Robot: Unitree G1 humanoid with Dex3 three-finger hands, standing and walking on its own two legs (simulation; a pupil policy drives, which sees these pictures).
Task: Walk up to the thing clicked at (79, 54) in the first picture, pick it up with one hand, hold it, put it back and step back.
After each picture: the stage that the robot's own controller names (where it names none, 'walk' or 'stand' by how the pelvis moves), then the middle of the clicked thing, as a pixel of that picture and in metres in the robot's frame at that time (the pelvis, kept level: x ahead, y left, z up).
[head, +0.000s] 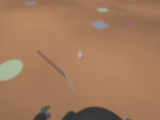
stand; (79, 54) +1.25 +0.21 -0.72
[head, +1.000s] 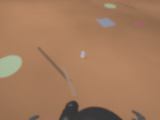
walk; (82, 54) +1.13 +0.17 -0.70
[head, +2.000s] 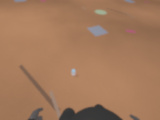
walk; (73, 72) +0.76 +0.21 -0.71
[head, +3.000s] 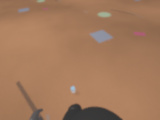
walk; (73, 89) +0.46 +0.24 -0.70
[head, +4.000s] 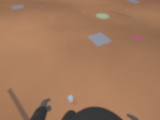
stand; (70, 98) +0.33 +0.21 -0.72
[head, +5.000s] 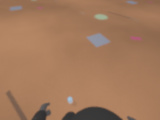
stand; (70, 100) +0.32 +0.21 -0.72
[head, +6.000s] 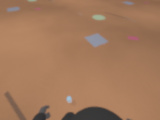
stand; (69, 99) +0.33 +0.22 -0.73
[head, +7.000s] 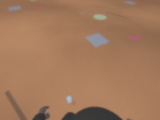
stand; (69, 99) +0.33 +0.22 -0.73
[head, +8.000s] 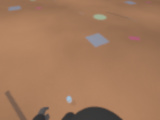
stand; (69, 99) +0.33 +0.22 -0.73
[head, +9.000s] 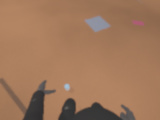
go down; (67, 87) +0.35 +0.22 -0.67
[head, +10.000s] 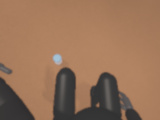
go down; (57, 59) +0.41 +0.26 -0.29
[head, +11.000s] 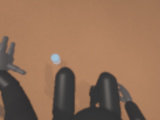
close in; (56, 59) +0.40 +0.27 -0.28
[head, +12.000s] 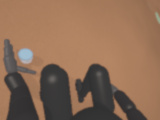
close; (26, 56) +0.38 +0.30 -0.21
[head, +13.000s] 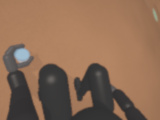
close; (22, 56) +0.37 +0.30 -0.22
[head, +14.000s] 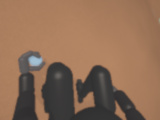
lift; (35, 61) +0.33 +0.27 -0.21
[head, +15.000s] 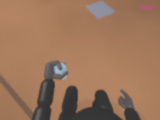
lift; (61, 71) +0.32 +0.19 +0.00
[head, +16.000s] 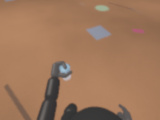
hold; (65, 72) +0.33 +0.17 +0.01
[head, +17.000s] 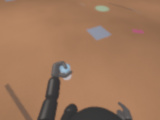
hold; (65, 72) +0.33 +0.17 +0.01
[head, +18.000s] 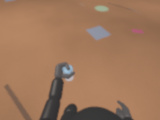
crouch; (68, 73) +0.33 +0.15 -0.01
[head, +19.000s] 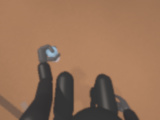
crouch; (53, 55) +0.43 +0.24 -0.10
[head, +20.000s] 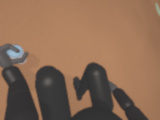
lower; (17, 55) +0.39 +0.31 -0.22
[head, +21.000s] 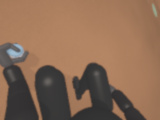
lower; (17, 54) +0.39 +0.31 -0.22
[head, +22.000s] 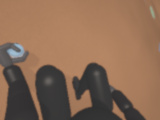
lower; (17, 54) +0.39 +0.31 -0.22
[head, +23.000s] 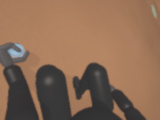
lower; (18, 53) +0.39 +0.31 -0.22
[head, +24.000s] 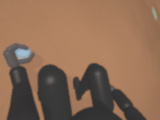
loosen; (23, 54) +0.38 +0.30 -0.22
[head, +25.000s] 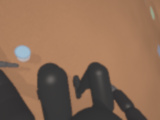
withdraw; (23, 54) +0.38 +0.29 -0.22
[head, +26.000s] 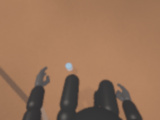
walk; (69, 66) +0.41 +0.22 -0.43
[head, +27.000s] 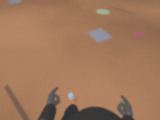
stand; (70, 96) +0.34 +0.19 -0.66
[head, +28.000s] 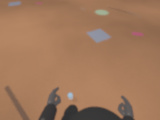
stand; (70, 96) +0.35 +0.20 -0.67
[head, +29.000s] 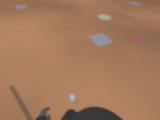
stand; (72, 97) +0.35 +0.19 -0.72
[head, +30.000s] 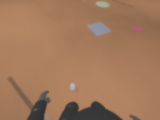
walk; (72, 86) +0.42 +0.16 -0.70
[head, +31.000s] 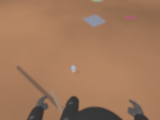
walk; (73, 69) +0.69 +0.26 -0.69
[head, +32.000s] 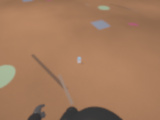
stand; (79, 60) +1.02 +0.20 -0.70
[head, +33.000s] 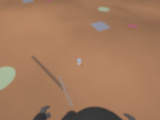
stand; (79, 61) +1.01 +0.20 -0.72
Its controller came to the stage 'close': yes
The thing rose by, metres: 0.71
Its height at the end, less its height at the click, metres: +0.00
